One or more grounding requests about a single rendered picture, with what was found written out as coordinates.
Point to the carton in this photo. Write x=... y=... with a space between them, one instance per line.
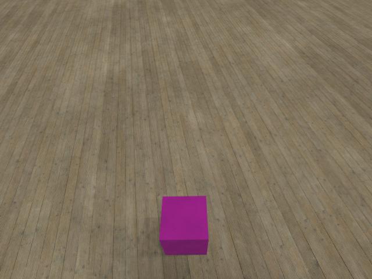
x=184 y=225

